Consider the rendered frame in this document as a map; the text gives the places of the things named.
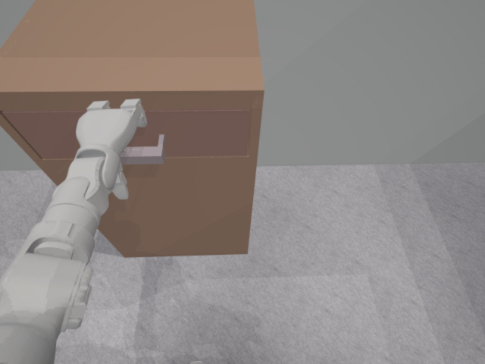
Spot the left robot upper arm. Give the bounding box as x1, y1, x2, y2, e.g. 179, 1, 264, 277
0, 253, 93, 364

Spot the handle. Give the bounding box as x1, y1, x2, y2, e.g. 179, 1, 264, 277
119, 134, 165, 165

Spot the cabinet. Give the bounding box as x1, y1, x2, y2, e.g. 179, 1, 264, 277
0, 0, 264, 258

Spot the robot left forearm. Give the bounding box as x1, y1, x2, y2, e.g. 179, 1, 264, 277
0, 144, 120, 301

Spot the drawer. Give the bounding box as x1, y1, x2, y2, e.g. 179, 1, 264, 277
2, 108, 249, 158

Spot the robot left hand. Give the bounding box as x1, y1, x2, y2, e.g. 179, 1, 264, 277
76, 99, 147, 199

